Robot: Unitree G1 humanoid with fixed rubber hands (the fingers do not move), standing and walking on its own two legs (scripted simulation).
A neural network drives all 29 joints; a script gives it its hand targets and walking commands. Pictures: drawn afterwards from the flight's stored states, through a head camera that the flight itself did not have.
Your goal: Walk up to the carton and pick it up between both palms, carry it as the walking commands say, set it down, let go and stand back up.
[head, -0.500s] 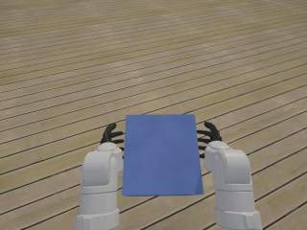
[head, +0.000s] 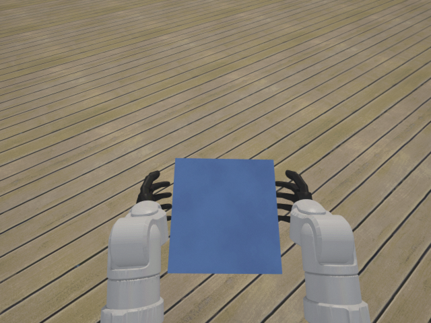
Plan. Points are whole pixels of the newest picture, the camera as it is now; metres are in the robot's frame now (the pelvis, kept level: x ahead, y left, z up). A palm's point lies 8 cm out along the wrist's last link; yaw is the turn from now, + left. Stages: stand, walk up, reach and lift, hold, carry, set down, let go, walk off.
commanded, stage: carry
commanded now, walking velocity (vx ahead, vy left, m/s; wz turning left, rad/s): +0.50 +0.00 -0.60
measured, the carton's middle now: (222, 220) +0.34 +0.01 +0.00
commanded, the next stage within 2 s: none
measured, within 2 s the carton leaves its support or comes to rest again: neither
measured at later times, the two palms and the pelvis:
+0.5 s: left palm (224, 115) +0.62 +0.00 +0.07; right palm (324, 131) +0.56 -0.25 +0.05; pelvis +0.30 -0.06 +0.00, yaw -15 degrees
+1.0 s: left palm (282, 48) +0.93 -0.20 +0.11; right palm (360, 71) +0.77 -0.40 +0.10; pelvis +0.61 -0.12 +0.02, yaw -37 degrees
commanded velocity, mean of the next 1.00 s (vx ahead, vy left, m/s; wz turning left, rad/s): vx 0.43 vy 0.00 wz -0.52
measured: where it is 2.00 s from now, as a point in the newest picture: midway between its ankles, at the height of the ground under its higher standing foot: (267, 224)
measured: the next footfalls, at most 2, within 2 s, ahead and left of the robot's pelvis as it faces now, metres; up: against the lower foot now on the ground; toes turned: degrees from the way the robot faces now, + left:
right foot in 0.38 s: +0.36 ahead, -0.14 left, +0.00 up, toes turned -24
left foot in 0.76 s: +0.67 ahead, -0.01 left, +0.00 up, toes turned -11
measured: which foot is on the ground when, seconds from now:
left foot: down 0.00-0.38, up 0.40-0.74, down 0.76-1.00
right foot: up 0.00-0.36, down 0.38-0.76, up 0.78-1.00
